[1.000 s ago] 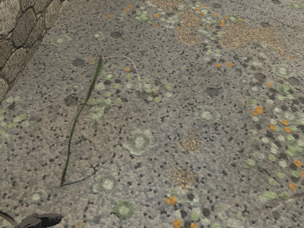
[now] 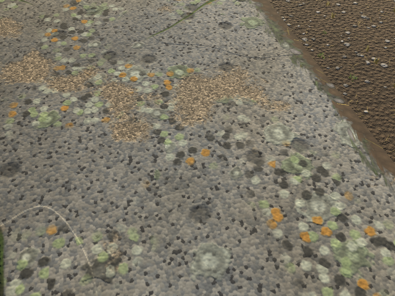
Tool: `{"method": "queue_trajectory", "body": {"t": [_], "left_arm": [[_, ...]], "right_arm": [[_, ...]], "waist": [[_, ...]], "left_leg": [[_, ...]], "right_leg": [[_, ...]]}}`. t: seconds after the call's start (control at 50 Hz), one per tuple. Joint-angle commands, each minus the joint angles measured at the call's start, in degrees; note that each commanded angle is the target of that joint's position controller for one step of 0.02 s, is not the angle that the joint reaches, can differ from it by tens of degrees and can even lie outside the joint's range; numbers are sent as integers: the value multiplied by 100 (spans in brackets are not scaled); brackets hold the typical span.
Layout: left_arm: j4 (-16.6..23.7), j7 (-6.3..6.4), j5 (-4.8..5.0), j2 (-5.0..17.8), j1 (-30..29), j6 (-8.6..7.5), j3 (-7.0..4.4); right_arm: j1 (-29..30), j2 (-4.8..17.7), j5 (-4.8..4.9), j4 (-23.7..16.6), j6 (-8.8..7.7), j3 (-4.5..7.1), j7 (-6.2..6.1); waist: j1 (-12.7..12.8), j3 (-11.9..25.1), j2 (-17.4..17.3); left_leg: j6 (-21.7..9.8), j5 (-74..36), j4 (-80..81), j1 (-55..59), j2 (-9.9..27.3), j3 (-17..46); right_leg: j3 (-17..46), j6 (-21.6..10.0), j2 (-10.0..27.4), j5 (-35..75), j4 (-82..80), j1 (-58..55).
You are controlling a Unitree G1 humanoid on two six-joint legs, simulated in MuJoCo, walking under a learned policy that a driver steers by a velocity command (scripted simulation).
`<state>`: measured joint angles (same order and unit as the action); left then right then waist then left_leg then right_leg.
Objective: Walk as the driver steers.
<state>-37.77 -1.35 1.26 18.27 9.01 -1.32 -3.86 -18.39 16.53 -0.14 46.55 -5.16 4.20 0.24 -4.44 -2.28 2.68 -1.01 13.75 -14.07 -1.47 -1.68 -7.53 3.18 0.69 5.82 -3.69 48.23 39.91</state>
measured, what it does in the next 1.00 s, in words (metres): walks ahead, turning left: right foot, then left foot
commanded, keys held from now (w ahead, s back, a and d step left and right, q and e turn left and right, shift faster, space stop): w+e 0.10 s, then w+q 0.40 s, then q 0.50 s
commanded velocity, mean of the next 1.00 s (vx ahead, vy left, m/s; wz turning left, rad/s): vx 0.35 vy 0.00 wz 0.20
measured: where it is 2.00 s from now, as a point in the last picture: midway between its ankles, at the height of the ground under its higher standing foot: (211, 284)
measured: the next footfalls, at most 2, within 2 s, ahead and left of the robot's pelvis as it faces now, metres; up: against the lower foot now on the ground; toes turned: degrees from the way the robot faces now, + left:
right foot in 0.16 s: +0.26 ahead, -0.15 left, +0.00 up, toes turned -8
left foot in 0.70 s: +0.56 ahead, +0.06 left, +0.00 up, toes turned +8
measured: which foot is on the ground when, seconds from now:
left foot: down 0.00-0.16, up 0.18-0.68, down 0.70-1.00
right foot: up 0.00-0.14, down 0.16-0.68, up 0.70-1.00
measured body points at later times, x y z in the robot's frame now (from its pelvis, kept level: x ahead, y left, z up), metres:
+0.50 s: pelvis +0.28 -0.07 +0.00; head +0.30 -0.08 +0.45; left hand +0.35 +0.21 -0.11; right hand +0.41 -0.34 -0.11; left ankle +0.43 +0.11 -0.67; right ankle +0.22 -0.14 -0.74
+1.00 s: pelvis +0.47 -0.03 -0.01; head +0.52 +0.00 +0.44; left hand +0.56 +0.28 -0.11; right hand +0.69 -0.27 -0.10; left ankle +0.52 +0.05 -0.74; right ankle +0.58 -0.20 -0.69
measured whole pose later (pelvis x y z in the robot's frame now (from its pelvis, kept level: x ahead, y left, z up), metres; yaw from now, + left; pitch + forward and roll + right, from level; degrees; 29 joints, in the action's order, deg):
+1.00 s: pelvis +0.47 -0.03 -0.01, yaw +17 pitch +3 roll -1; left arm -40.2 2.6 -0.6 17.4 5.8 -0.2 -3.0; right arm -10.2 17.7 0.3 38.1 0.9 4.2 -0.8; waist -1.5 -3.4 0.7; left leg -4.5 6.2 -26.3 -22.6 -6.9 6.7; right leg 7.4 5.5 1.5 -19.1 53.1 34.5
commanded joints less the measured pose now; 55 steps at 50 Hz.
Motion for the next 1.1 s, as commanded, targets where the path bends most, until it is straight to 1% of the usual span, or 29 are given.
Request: {"method": "queue_trajectory", "body": {"t": [0.02, 0.08, 0.12, 0.16, 0.18, 0.2, 0.22, 0.24, 0.26, 0.28, 0.34, 0.42, 0.5, 0.54, 0.62, 0.66, 0.68, 0.7, 0.72, 0.74, 0.76, 0.78, 0.8, 0.82, 0.88, 0.92, 0.96, 1.02, 1.1], "left_arm": [[526, -118, 3, 67, -508, -101, 49], [745, -194, 9, 168, -818, -80, 17], [797, -197, -43, 291, -652, -57, -56], [422, -93, -45, 682, 812, -30, -308], [246, 34, -55, 1217, 1742, 22, -450], [286, 32, -53, 1547, 1587, -31, -415], [337, -2, -88, 976, 1637, -91, -281], [252, -15, -129, 859, 1359, -154, -216], [193, -15, -119, 716, 995, -196, -168], [187, -19, -141, 512, 689, -233, -115], [89, -21, -194, 325, 382, -419, -91], [-183, 65, -262, 365, 475, -510, -131], [-339, 142, -221, 479, 535, -487, -152], [-454, 194, -196, 548, 632, -417, -170], [-543, 335, -75, 782, 680, -149, -243], [-462, 420, -23, 884, 481, -34, -279], [-413, 435, 5, 831, 347, -6, -256], [-345, 413, -110, 636, 559, -62, -172], [-237, 286, -416, -96, 1406, -147, 38], [-286, 181, -227, 374, 1315, -247, 18], [-146, 162, -9, 657, 647, -258, -64], [-59, 225, -35, 613, 327, -226, -59], [-97, 300, -122, 612, 236, -151, -77], [-71, 333, -152, 648, 308, -65, -104], [-130, 383, -202, 414, 548, 39, -63], [-121, 421, -216, 359, 451, 61, -42], [-93, 427, -193, 361, 289, 101, -41], [-1, 397, -157, 355, -25, 101, -47], [62, 315, -120, 403, -154, -48, -75]], "right_arm": [[354, 963, 61, -360, -60, 204, -36], [175, 1125, 154, -223, 36, 257, -42], [72, 1264, 209, -159, 105, 289, -61], [-2, 1161, 207, -55, 149, 192, -69], [-112, 770, -4, -180, 109, 12, -55], [-797, 217, -8, -257, -2, -198, 55], [-111, 922, 240, -160, -77, -18, 98], [465, 1013, 385, -397, -105, 22, 111], [579, 882, 307, -396, -102, -9, 66], [536, 863, 206, -339, -57, 16, 41], [14, 591, 211, -98, 191, 8, 15], [430, 435, 175, -206, 264, 7, -20], [1000, 265, 136, -362, 194, -63, 109], [1388, 163, 77, -549, 176, -114, 184], [1398, 308, 44, -838, 163, -46, 382], [655, 599, 45, -742, 192, 103, 403], [-46, 867, 40, -595, 185, 245, 341], [-446, 1306, 24, -575, 209, 373, 194], [-156, 1790, -54, -740, 241, 401, 102], [-221, 1546, -83, -975, 238, 343, 146], [152, 1260, -25, -1088, 249, 294, 164], [505, 1001, 106, -1088, 276, 230, 138], [745, 822, 153, -1131, 320, 169, 98], [868, 799, 86, -1176, 353, 161, 63], [968, 921, -27, -1231, 392, 212, 4], [895, 1036, 8, -1221, 441, 253, -75], [946, 1063, 60, -1262, 536, 263, -153], [1031, 1040, 62, -1329, 652, 256, -215], [962, 1006, 55, -1365, 722, 258, -197]], "waist": [[38, -109, -535], [39, -186, -579], [243, 65, -707], [1119, 844, -557], [1390, 1566, 282], [794, 2504, 1308], [1273, 2396, 301], [1221, 1402, 246], [952, 938, -29], [745, 621, 72], [378, 454, 155], [426, 60, 25], [639, -135, -31], [764, -345, -110], [649, -27, 137], [232, 448, 284], [-167, 809, 130], [-301, 1258, -604], [496, 1932, -1905], [81, 3132, -1146], [-29, 2459, -637], [141, 1601, -253], [297, 1104, -136], [475, 914, -327], [644, 893, -641], [591, 1092, -668], [533, 1184, -753], [423, 991, -972], [316, 924, -1215]], "left_leg": [[-810, -1944, 532, -149, 1526, 379], [-671, -2481, 248, 381, 1715, 166], [-589, -4204, -421, 521, 1757, 18], [-383, -4863, -2209, -178, 1520, -234], [-159, -2358, -4112, -1715, 1202, -318], [58, 2169, -5905, -3531, 226, 460], [-21, 2032, -6355, -3905, 384, 1275], [-75, 1539, -6255, -4220, 566, 1192], [-63, 1016, -5834, -4055, 826, 1156], [-11, 675, -5520, -3808, 963, 1168], [135, 66, -5275, -3183, 1055, 1268], [274, -961, -4419, -3791, 945, 1488], [206, -2025, -3056, -3663, 815, 1107], [139, -2121, -2500, -3610, 720, 849], [-90, -1359, -2090, -3341, 361, 414], [-305, -869, -2024, -2493, -9, 218], [-493, -1337, -1523, -1524, -184, 271], [-803, -3425, -1366, -132, 419, 1218], [-1959, -6177, -2046, 1797, 1899, 3440], [-2506, -4995, -1412, 2093, 2318, 4578], [-2216, -4019, -1098, 1514, 2008, 3897], [-1888, -3220, -896, 655, 1698, 3395], [-1709, -2815, -694, -158, 1505, 3098], [-1631, -2596, -526, -805, 1352, 2954], [-1537, -3068, -467, -1510, 1055, 2564], [-1481, -3069, -576, -1442, 1002, 2553], [-1322, -2150, -589, -1452, 896, 2651], [-1137, -677, -524, -1600, 741, 2928], [-1082, -868, -818, -1307, 790, 3424]], "right_leg": [[-225, -101, -32, 579, -728, -265], [-410, -319, -154, 96, -1122, -290], [-671, -559, -501, -544, -1261, -981], [-726, -917, -886, -202, -1813, -3316], [778, -1264, 265, 215, -1649, -5232], [3711, -2231, 1687, -884, -2387, -6510], [3651, -2004, 1672, -1309, -2810, -6140], [2630, -1746, 1461, -859, -2942, -5316], [1964, -1555, 1211, -403, -3049, -4516], [1428, -1457, 990, -49, -3230, -3914], [623, -1412, 819, 287, -3828, -3128], [-250, -1252, 701, 824, -4085, -3207], [-915, -1027, 601, 903, -4225, -3418], [-1178, -962, 653, 1753, -4028, -3589], [-1363, -795, 838, 3694, -3019, -4352], [-1394, -618, 780, 4653, -1874, -4405], [-1470, -418, 555, 4253, -798, -4087], [-1481, -48, 129, 2143, 814, -3011], [-978, 379, -936, -3693, 2953, -811], [306, 338, -1034, -3760, 3691, -495], [421, 198, -734, -3206, 3482, -213], [281, 177, -527, -2717, 3003, -26], [246, 209, -370, -2451, 2613, -164], [277, 218, -311, -2255, 2308, -547], [126, 354, -428, -2039, 1466, -1044], [155, 472, -493, -1785, 1004, -1037], [227, 530, -525, -1432, 625, -1070], [294, 528, -610, -1175, 18, -1154], [335, 405, -741, -1404, -890, -1472]]}}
